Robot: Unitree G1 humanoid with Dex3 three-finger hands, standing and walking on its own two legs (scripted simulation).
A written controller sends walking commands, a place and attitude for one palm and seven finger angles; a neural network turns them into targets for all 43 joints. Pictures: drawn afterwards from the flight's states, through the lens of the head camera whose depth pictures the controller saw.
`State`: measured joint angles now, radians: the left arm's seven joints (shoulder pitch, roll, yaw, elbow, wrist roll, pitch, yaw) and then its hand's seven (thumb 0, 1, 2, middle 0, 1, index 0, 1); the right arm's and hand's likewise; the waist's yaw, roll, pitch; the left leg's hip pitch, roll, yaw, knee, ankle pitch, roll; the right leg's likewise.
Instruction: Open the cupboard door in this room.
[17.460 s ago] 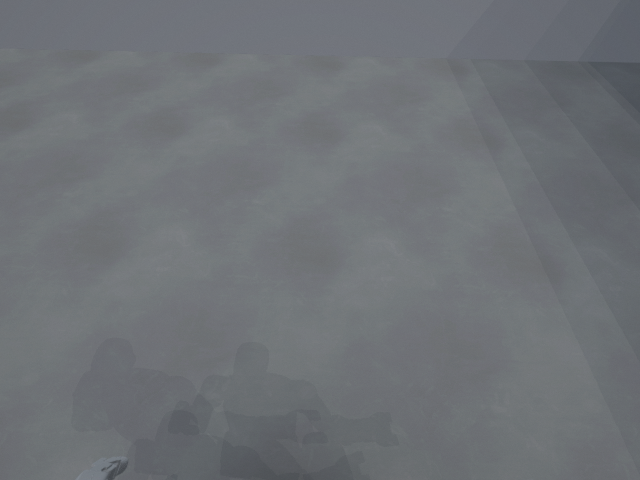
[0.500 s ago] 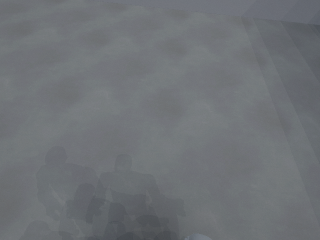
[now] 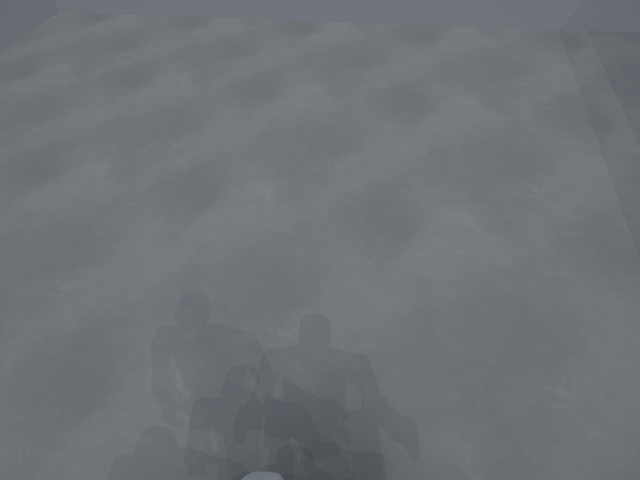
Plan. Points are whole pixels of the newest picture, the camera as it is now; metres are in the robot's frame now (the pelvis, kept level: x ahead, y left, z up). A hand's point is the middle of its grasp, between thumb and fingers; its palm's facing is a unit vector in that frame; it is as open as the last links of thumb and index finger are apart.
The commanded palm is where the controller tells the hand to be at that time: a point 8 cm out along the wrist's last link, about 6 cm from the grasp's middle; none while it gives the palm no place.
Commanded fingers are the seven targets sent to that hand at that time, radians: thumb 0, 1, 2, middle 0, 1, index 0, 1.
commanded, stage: turn or walk to find it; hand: left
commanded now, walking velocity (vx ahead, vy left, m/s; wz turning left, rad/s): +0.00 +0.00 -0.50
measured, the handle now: out of the picture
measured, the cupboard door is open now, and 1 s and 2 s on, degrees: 0 0 0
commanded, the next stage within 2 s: none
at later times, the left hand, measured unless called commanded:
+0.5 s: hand out of the picture +0.07 +0.19 -0.17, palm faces -0.16 -0.94 -0.30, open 7.4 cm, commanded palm none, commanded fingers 0.00 0.90 0.90 -0.20 -0.30 -0.20 -0.30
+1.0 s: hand out of the picture +0.12 +0.20 -0.18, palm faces -0.42 -0.89 -0.20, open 7.4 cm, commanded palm none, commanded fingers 0.00 0.90 0.90 -0.20 -0.30 -0.20 -0.30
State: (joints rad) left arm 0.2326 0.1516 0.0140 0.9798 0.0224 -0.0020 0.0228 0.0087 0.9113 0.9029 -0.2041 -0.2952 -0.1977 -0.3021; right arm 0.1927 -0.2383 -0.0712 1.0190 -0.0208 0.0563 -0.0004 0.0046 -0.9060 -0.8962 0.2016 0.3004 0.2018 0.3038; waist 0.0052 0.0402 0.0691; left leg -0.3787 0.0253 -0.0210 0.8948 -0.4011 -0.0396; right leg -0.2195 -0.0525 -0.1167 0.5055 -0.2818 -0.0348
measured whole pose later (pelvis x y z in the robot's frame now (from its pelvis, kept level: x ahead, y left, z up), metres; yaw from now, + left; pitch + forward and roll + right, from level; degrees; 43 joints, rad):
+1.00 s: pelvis -0.05 +0.04 +0.00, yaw -28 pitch -1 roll -2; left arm 0.17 0.27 0.08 0.94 0.02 0.08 -0.02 0.01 0.91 0.90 -0.20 -0.29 -0.20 -0.30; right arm 0.19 -0.19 -0.03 0.92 -0.03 0.02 -0.02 0.00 -0.90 -0.90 0.20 0.30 0.20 0.30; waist 0.01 -0.04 0.07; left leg -0.23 0.05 0.10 0.52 -0.29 0.03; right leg -0.51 0.04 0.04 1.06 -0.42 0.04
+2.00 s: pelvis -0.08 +0.06 +0.00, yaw -59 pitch -1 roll -1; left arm 0.20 0.26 0.10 0.96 0.02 0.09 -0.03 0.01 0.91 0.90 -0.20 -0.29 -0.19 -0.30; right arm 0.22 -0.17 -0.04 0.92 -0.02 0.00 -0.02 0.00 -0.90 -0.90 0.21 0.30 0.21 0.30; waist 0.01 -0.02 0.07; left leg -0.22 0.09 0.20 0.47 -0.24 0.02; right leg -0.48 -0.04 0.00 1.13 -0.40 0.08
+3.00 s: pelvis -0.03 -0.14 +0.00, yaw -86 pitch +0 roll +0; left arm 0.26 0.24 0.08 1.04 0.03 0.00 -0.03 0.01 0.91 0.90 -0.20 -0.29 -0.19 -0.30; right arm 0.21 -0.16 -0.04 0.95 -0.03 -0.07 -0.01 0.00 -0.91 -0.90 0.21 0.30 0.21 0.30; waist 0.03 -0.02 0.05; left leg -0.19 0.07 0.17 0.47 -0.27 0.01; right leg -0.51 -0.06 -0.04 1.19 -0.33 -0.01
